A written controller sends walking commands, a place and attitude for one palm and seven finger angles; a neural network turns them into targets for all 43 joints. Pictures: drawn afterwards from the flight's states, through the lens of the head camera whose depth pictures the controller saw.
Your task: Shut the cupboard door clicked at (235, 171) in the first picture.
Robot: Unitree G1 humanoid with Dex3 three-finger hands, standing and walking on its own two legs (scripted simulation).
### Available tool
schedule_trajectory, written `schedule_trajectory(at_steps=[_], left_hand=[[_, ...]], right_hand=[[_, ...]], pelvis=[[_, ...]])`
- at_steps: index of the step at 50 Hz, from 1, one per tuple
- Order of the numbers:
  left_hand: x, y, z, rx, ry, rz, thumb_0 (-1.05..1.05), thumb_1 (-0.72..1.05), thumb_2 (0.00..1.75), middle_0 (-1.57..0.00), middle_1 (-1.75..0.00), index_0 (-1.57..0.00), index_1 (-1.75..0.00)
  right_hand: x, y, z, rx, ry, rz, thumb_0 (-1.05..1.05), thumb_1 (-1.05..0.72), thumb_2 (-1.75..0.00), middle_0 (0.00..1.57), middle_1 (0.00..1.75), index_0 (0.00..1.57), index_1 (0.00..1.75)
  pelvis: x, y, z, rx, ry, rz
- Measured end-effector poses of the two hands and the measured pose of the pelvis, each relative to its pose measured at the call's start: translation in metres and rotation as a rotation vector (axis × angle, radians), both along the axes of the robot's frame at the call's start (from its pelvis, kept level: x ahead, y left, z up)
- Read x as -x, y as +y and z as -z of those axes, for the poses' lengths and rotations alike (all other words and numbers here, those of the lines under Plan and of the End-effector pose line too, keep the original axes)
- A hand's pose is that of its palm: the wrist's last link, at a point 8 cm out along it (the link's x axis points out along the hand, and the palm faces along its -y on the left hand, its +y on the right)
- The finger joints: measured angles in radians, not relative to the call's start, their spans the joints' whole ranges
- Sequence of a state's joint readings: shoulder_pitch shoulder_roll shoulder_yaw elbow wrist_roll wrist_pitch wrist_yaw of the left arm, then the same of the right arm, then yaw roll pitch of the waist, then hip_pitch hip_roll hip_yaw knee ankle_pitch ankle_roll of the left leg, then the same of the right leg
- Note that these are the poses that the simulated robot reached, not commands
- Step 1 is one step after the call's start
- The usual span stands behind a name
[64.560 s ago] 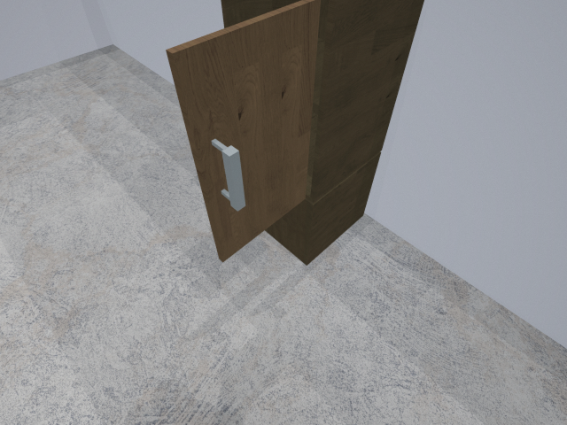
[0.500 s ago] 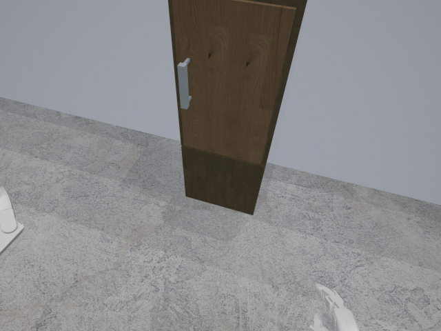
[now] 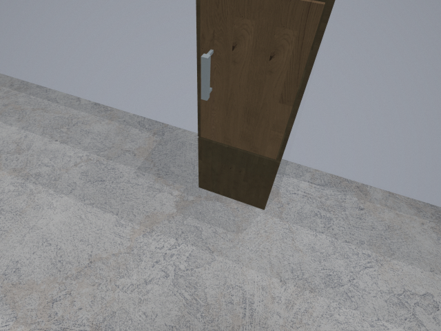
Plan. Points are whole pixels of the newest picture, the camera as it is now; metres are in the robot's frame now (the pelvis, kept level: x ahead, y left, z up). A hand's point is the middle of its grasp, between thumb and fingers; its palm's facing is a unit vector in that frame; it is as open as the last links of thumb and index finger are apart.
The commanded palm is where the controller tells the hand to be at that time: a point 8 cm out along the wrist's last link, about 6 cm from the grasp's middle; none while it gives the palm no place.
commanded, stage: let the arm hang, fingers relaxed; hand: left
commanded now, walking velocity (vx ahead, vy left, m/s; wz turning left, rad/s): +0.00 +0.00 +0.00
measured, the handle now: (208, 75) +0.89 +0.09 -0.02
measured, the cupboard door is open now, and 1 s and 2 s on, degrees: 0 0 0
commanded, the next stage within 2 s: look to check the result in 0.64 s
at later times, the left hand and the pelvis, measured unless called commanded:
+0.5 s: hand out of the picture -0.02 +0.17 -0.18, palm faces +0.02 -0.99 -0.14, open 7.4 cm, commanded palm none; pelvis -0.01 +0.02 +0.00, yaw -1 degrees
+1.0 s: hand out of the picture -0.02 +0.20 -0.17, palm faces +0.00 -0.98 -0.20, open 7.4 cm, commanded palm none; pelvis +0.00 +0.02 +0.00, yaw -2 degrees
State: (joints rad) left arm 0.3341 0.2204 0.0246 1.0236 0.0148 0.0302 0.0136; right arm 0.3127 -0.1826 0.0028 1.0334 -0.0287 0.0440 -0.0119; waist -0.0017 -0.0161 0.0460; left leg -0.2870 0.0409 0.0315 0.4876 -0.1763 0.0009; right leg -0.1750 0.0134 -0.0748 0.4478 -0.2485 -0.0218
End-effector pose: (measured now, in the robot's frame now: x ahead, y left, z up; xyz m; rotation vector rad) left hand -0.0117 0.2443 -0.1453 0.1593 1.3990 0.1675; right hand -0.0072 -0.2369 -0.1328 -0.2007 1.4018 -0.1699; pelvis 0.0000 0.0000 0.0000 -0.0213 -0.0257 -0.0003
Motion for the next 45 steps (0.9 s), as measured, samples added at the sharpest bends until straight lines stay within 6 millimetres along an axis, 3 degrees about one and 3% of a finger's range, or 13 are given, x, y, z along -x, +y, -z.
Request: schedule_trajectory(at_steps=[4,9,27,45], left_hand=[[0.030,0.007,-0.006,-0.018,0.089,-0.009,-0.01,0.94,0.90,-0.20,-0.30,-0.20,-0.30],[0.044,0.008,-0.009,-0.020,0.121,-0.013,0.00,0.92,0.90,-0.20,-0.30,-0.20,-0.30],[0.011,-0.022,0.004,0.077,0.007,0.006,0.00,0.91,0.90,-0.20,-0.30,-0.20,-0.30],[0.019,0.001,-0.003,0.016,0.061,0.008,0.00,0.91,0.90,-0.20,-0.30,-0.20,-0.30]], right_hand=[[0.017,0.015,0.005,-0.035,0.029,0.033,0.01,-0.91,-0.90,0.20,0.30,0.20,0.30],[0.024,0.030,0.011,-0.067,0.027,0.054,0.01,-0.91,-0.90,0.20,0.30,0.20,0.30],[0.024,0.052,0.011,-0.078,-0.013,0.081,0.01,-0.91,-0.90,0.20,0.30,0.20,0.30],[0.022,0.043,0.010,-0.064,0.007,0.082,0.01,-0.91,-0.90,0.20,0.30,0.20,0.30]], pelvis=[[0.001,0.005,-0.002,-0.003,-0.010,0.010],[0.002,0.011,-0.003,-0.007,-0.020,0.019],[0.005,0.022,-0.002,-0.012,-0.012,0.024],[0.001,0.022,-0.004,-0.014,-0.011,0.029]])
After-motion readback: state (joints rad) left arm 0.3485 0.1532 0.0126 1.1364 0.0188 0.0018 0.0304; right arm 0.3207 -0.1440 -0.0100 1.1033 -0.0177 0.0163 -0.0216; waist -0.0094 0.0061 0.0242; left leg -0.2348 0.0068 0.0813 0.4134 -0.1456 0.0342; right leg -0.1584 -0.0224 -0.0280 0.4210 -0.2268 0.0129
